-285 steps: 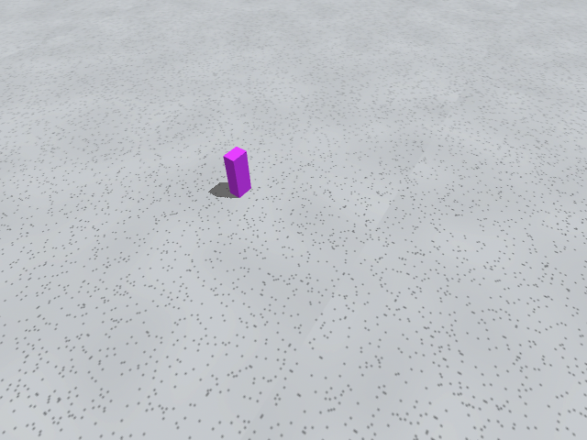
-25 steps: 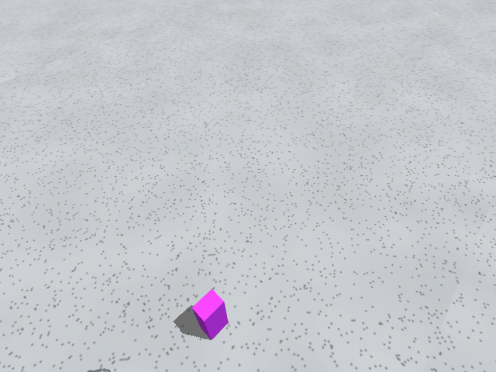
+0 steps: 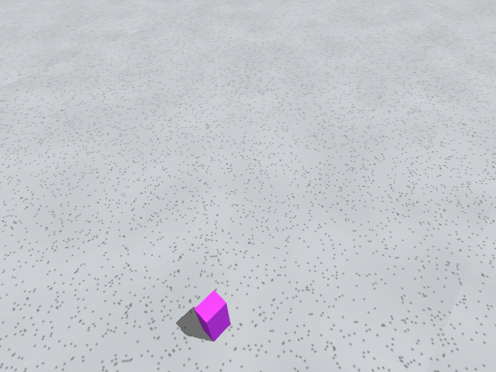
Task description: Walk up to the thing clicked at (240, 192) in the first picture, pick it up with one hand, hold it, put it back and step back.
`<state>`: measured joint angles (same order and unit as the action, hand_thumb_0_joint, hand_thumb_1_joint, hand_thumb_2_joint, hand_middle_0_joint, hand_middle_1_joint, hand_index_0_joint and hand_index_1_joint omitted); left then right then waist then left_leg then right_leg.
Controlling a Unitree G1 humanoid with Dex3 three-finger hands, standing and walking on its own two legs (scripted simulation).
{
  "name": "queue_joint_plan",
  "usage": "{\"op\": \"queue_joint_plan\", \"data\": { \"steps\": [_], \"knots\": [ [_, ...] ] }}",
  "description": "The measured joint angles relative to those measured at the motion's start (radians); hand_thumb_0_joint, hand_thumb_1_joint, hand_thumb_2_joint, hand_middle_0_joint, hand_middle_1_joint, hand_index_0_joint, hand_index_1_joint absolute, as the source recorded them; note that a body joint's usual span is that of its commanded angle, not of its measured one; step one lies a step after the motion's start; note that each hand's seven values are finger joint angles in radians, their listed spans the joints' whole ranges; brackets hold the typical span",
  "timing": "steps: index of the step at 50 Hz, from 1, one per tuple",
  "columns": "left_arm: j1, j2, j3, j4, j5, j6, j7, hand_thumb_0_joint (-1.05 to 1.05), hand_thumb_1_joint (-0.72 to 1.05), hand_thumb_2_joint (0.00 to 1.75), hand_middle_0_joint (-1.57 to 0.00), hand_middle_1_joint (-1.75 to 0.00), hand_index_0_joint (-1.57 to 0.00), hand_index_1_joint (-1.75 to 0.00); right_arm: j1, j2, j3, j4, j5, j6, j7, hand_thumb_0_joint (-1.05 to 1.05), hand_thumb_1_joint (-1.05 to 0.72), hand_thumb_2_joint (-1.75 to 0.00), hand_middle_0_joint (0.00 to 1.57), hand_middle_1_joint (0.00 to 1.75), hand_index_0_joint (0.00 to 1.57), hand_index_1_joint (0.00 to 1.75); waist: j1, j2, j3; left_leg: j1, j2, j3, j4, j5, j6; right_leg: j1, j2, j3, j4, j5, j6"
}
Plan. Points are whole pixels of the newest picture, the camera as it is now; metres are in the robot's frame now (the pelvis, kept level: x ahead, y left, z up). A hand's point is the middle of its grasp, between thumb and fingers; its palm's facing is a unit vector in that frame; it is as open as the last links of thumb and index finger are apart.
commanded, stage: walk up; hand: left
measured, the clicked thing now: (213, 317) +0.41 +0.16 -0.66
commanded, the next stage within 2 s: none
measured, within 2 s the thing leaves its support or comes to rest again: neither
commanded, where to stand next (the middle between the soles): +0.06 +0.00 m, yaw -2 degrees
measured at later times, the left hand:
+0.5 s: hand out of the picture +0.13 +0.23 -0.14, palm faces -0.01 -0.92 -0.40, open 7.4 cm
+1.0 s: hand out of the picture +0.14 +0.26 -0.17, palm faces -0.03 -0.89 -0.45, open 7.4 cm
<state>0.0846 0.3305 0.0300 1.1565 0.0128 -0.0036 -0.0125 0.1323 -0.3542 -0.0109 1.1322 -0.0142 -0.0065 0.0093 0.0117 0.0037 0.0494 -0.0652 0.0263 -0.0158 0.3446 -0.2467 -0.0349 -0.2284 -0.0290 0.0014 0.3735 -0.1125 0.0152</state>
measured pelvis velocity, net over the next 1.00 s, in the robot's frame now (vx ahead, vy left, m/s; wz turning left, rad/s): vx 0.05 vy -0.01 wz -0.03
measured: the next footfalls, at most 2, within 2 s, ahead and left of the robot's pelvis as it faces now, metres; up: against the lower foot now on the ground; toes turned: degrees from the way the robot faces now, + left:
left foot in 0.66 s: +0.20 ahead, +0.11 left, +0.00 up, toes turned +0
right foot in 0.98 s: +0.04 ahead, -0.12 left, +0.00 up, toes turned -1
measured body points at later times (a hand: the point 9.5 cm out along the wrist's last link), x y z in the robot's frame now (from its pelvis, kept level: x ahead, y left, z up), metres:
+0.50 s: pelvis +0.08 -0.03 +0.00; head +0.12 -0.06 +0.45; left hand +0.13 +0.28 -0.11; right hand +0.14 -0.35 -0.14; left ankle +0.10 +0.12 -0.69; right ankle +0.08 -0.12 -0.74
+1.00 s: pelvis +0.05 -0.01 -0.03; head +0.11 -0.04 +0.41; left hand +0.14 +0.31 -0.14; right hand +0.20 -0.32 -0.15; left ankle +0.16 +0.10 -0.74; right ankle +0.00 -0.12 -0.75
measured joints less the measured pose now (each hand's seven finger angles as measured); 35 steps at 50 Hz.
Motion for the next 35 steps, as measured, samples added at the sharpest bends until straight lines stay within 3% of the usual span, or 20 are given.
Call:
{"op": "queue_joint_plan", "data": {
  "steps": [3, 6, 8, 11, 13, 15, 18, 22, 27, 31, 33, 35],
  "knots": [
    [0.005, -0.001, 0.002, -0.007, 0.003, 0.000, -0.004, 0.01, 0.90, 0.89, -0.21, -0.30, -0.21, -0.30, 0.004, -0.002, -0.003, -0.010, -0.004, -0.001, 0.003, 0.00, -0.91, -0.89, 0.21, 0.30, 0.20, 0.30, 0.000, 0.000, -0.003, -0.001, 0.000, 0.001, 0.007, -0.013, 0.010, -0.004, 0.001, 0.000, 0.014, -0.026, -0.004],
    [0.043, 0.007, 0.011, -0.032, 0.016, 0.001, -0.022, 0.01, 0.90, 0.89, -0.21, -0.30, -0.21, -0.30, 0.044, -0.005, -0.017, -0.040, -0.019, -0.011, 0.016, 0.00, -0.91, -0.89, 0.21, 0.30, 0.20, 0.30, 0.001, 0.000, -0.027, 0.002, 0.000, 0.003, 0.039, -0.103, 0.038, -0.033, 0.008, 0.008, 0.119, -0.219, -0.026],
    [0.070, 0.022, 0.018, -0.050, 0.021, 0.005, -0.028, 0.01, 0.90, 0.89, -0.21, -0.30, -0.21, -0.30, 0.074, -0.006, -0.026, -0.061, -0.024, -0.017, 0.019, 0.00, -0.91, -0.89, 0.21, 0.30, 0.20, 0.30, -0.005, -0.002, -0.038, 0.013, 0.006, 0.005, 0.029, -0.066, 0.044, -0.061, 0.011, -0.005, 0.206, -0.268, -0.027],
    [0.088, 0.055, 0.029, -0.075, 0.022, 0.000, -0.030, 0.01, 0.90, 0.89, -0.21, -0.30, -0.21, -0.30, 0.102, -0.003, -0.036, -0.084, -0.028, -0.023, 0.018, 0.00, -0.91, -0.89, 0.21, 0.30, 0.20, 0.30, -0.012, -0.027, -0.012, 0.033, 0.003, 0.013, 0.042, -0.072, 0.010, -0.076, 0.001, -0.018, 0.229, -0.269, -0.032],
    [0.092, 0.057, 0.036, -0.085, 0.020, -0.012, -0.027, 0.01, 0.90, 0.89, -0.21, -0.30, -0.21, -0.30, 0.122, -0.016, -0.041, -0.097, -0.024, -0.017, 0.020, 0.00, -0.90, -0.89, 0.21, 0.30, 0.20, 0.30, -0.019, -0.010, 0.013, 0.040, 0.022, 0.002, 0.086, -0.114, -0.006, -0.044, 0.013, -0.038, 0.190, -0.126, -0.041],
    [0.096, 0.039, 0.038, -0.100, 0.021, -0.035, -0.017, 0.01, 0.90, 0.89, -0.21, -0.30, -0.20, -0.30, 0.132, -0.033, -0.043, -0.098, -0.011, 0.003, 0.013, 0.00, -0.91, -0.89, 0.21, 0.30, 0.20, 0.30, -0.020, 0.030, 0.030, -0.011, 0.040, -0.029, 0.240, -0.175, 0.022, -0.009, 0.040, -0.065, 0.168, -0.124, -0.052],
    [0.127, 0.026, 0.035, -0.141, 0.020, -0.047, -0.012, 0.01, 0.90, 0.89, -0.21, -0.30, -0.21, -0.30, 0.132, -0.036, -0.041, -0.119, -0.006, 0.021, 0.000, 0.00, -0.91, -0.89, 0.21, 0.30, 0.20, 0.30, 0.001, 0.018, 0.042, -0.139, -0.031, -0.043, 0.518, -0.266, 0.057, 0.026, 0.030, -0.046, 0.129, -0.139, -0.063],
    [0.156, 0.013, 0.019, -0.169, 0.005, -0.049, 0.003, 0.01, 0.90, 0.89, -0.21, -0.30, -0.21, -0.30, 0.123, -0.053, -0.041, -0.157, -0.001, 0.015, 0.004, 0.00, -0.91, -0.89, 0.20, 0.30, 0.20, 0.30, -0.002, 0.037, 0.059, -0.275, -0.041, -0.057, 0.629, -0.198, 0.065, 0.087, 0.037, -0.052, 0.046, -0.118, -0.065],
    [0.141, 0.002, 0.002, -0.192, -0.004, -0.040, 0.026, 0.01, 0.90, 0.89, -0.21, -0.30, -0.21, -0.30, 0.083, -0.056, -0.039, -0.172, 0.006, 0.032, -0.001, 0.00, -0.91, -0.90, 0.20, 0.30, 0.20, 0.30, 0.000, 0.060, 0.094, -0.329, -0.020, -0.082, 0.479, -0.099, 0.042, 0.104, 0.055, -0.059, 0.060, -0.144, -0.060],
    [0.100, 0.010, -0.006, -0.226, -0.017, -0.008, 0.035, 0.01, 0.90, 0.89, -0.21, -0.30, -0.21, -0.30, 0.055, -0.032, -0.033, -0.181, 0.002, 0.042, -0.004, 0.00, -0.91, -0.90, 0.20, 0.30, 0.20, 0.30, 0.000, 0.036, 0.116, -0.311, -0.016, -0.032, 0.348, -0.042, 0.044, 0.066, 0.042, -0.068, 0.170, -0.214, -0.050],
    [0.080, 0.017, -0.009, -0.244, -0.026, 0.009, 0.038, 0.01, 0.90, 0.89, -0.21, -0.30, -0.21, -0.30, 0.053, -0.025, -0.034, -0.193, -0.003, 0.043, -0.002, 0.00, -0.91, -0.89, 0.20, 0.30, 0.20, 0.30, -0.006, 0.022, 0.114, -0.284, -0.020, -0.016, 0.276, 0.055, 0.052, 0.031, 0.033, -0.075, 0.251, -0.264, -0.038],
    [0.040, 0.029, -0.005, -0.253, -0.038, 0.024, 0.043, 0.01, 0.90, 0.89, -0.21, -0.30, -0.21, -0.30, 0.027, -0.007, -0.038, -0.203, -0.008, 0.050, -0.002, 0.00, -0.91, -0.89, 0.20, 0.30, 0.20, 0.30, -0.002, -0.019, 0.137, -0.289, -0.042, 0.003, 0.289, 0.029, 0.050, -0.017, 0.011, -0.045, 0.343, -0.278, -0.035]
  ]
}}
